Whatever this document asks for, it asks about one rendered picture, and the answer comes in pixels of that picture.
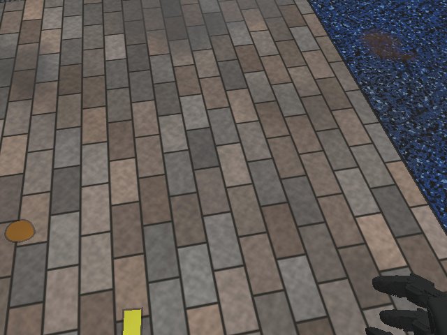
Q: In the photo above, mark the right robot hand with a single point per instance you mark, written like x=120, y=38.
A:
x=422, y=293

